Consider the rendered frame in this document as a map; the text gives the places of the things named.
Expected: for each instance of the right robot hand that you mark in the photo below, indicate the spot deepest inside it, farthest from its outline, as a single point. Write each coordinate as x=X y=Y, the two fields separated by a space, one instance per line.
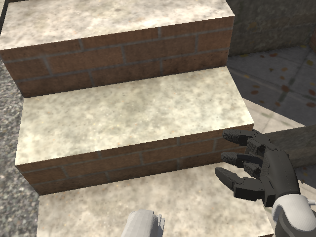
x=275 y=175

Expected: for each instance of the left robot thigh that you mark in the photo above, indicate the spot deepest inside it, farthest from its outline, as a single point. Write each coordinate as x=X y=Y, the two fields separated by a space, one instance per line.
x=144 y=223

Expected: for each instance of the robot right forearm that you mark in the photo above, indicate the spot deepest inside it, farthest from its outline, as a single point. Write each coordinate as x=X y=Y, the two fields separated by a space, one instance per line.
x=294 y=217

